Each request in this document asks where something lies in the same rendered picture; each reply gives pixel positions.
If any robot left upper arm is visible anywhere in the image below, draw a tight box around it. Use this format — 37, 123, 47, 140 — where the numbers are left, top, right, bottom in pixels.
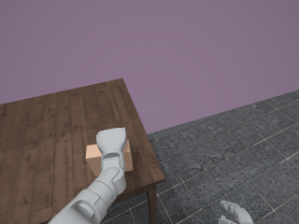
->
53, 206, 92, 224

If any right robot hand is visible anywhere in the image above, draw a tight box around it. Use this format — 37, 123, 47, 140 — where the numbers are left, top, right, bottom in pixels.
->
219, 201, 254, 224

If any sponge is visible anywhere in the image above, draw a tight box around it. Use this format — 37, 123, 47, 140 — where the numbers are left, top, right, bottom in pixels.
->
85, 139, 134, 176

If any left robot forearm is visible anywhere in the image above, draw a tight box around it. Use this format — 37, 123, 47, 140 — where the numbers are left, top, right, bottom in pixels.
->
48, 149, 126, 224

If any table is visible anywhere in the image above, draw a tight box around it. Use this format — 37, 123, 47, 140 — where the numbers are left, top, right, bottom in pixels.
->
0, 78, 165, 224

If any left robot hand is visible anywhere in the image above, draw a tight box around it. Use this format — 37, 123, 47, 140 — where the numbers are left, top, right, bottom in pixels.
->
96, 127, 127, 154

